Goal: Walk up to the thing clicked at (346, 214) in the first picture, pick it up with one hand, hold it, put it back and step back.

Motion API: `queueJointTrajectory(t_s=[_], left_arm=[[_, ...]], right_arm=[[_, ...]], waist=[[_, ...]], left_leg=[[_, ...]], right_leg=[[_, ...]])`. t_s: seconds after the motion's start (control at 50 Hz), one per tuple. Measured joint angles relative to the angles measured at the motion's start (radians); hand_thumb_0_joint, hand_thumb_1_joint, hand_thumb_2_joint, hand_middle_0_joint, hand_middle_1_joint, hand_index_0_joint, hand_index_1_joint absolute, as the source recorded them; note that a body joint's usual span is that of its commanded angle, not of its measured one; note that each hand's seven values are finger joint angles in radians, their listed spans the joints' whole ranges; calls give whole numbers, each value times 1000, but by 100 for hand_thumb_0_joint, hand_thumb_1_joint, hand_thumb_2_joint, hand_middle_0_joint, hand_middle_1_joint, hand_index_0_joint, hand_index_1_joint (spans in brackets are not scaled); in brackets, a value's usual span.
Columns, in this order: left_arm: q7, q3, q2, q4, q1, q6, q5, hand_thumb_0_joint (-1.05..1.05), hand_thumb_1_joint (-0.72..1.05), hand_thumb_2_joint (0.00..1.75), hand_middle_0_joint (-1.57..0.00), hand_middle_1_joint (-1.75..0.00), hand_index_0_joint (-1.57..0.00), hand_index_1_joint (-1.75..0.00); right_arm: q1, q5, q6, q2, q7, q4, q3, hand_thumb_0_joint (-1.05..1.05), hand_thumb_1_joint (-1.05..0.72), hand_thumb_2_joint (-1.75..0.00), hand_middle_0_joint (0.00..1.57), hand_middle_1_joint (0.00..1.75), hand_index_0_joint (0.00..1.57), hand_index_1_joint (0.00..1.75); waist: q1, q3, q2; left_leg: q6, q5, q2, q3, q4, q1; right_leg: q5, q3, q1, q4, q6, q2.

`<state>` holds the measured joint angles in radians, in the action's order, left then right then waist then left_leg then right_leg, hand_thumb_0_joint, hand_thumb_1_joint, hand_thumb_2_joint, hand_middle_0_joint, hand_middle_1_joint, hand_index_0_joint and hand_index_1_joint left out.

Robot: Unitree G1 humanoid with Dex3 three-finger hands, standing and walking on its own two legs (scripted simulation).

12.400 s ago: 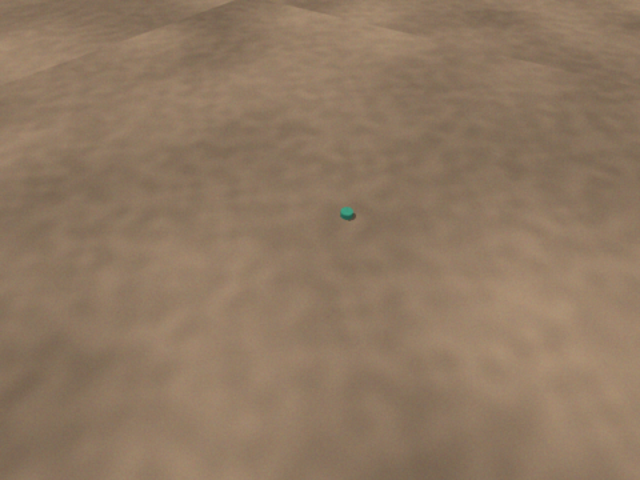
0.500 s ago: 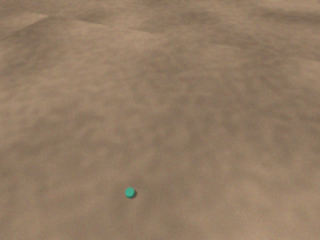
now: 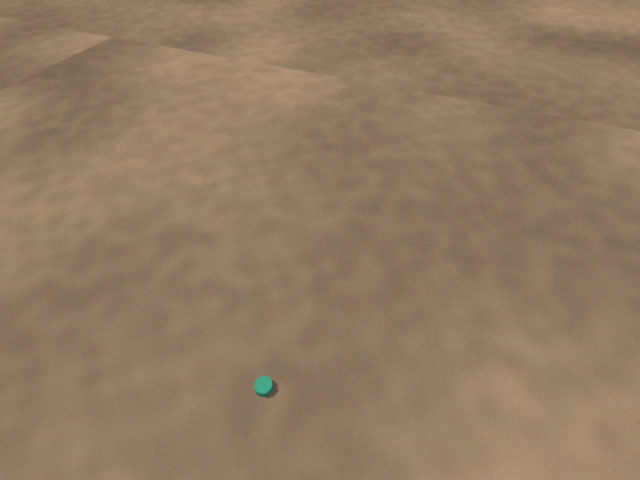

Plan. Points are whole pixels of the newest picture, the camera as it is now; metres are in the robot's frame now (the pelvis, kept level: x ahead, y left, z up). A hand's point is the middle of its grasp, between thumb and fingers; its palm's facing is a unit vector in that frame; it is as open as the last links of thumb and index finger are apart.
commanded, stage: stand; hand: left
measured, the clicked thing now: (263, 386) +0.57 +0.21 -0.77
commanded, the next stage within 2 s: none
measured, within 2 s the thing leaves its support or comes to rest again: neither
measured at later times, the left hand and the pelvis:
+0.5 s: hand out of the picture +0.07 +0.25 -0.16, palm faces -0.01 -0.94 -0.35, open 7.4 cm; pelvis +0.00 +0.00 +0.00, yaw +0 degrees
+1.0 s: hand out of the picture +0.07 +0.25 -0.15, palm faces -0.02 -0.94 -0.35, open 7.4 cm; pelvis +0.00 -0.01 +0.00, yaw +0 degrees
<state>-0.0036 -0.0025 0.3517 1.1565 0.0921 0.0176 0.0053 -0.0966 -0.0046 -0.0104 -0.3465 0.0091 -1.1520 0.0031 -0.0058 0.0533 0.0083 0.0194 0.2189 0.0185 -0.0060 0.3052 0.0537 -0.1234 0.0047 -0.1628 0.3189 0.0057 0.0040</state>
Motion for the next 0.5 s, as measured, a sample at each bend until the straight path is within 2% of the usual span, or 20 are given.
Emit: queueJointTrajectory(t_s=[0.5], left_arm=[[-3,-3,-5,-7,6,-1,-1,1,90,90,-20,-30,-20,-30]], right_arm=[[-26,1,1,-6,-3,8,-3,1,-91,-90,21,30,20,30]], waist=[[2,-2,1]], left_leg=[[2,1,-1,-6,3,2]], right_leg=[[-8,5,-5,13,2,-2]])
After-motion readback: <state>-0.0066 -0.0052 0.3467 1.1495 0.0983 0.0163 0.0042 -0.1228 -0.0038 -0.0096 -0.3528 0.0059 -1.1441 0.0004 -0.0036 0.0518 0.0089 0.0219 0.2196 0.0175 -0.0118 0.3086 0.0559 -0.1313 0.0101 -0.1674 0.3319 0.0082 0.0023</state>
